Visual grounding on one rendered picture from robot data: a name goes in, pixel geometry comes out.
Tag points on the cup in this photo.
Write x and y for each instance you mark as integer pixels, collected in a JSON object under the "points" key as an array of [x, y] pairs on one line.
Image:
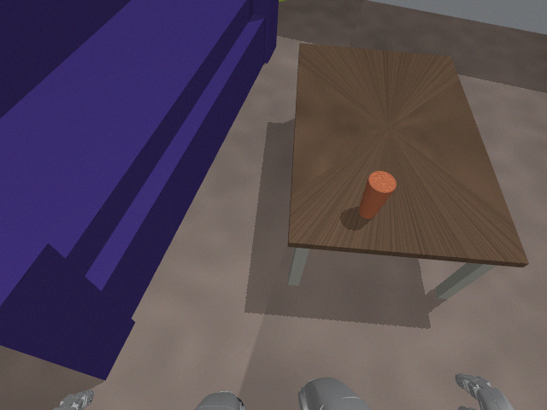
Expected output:
{"points": [[379, 187]]}

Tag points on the coffee table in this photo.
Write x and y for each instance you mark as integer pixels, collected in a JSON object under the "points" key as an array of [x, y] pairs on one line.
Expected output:
{"points": [[359, 111]]}

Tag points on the sofa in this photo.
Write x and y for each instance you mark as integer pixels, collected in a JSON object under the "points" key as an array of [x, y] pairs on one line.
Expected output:
{"points": [[111, 114]]}

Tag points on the right robot hand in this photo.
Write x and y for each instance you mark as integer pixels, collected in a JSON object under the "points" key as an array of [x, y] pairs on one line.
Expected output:
{"points": [[480, 389]]}

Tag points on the left robot hand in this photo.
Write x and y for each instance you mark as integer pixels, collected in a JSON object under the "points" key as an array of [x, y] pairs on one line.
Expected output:
{"points": [[76, 402]]}

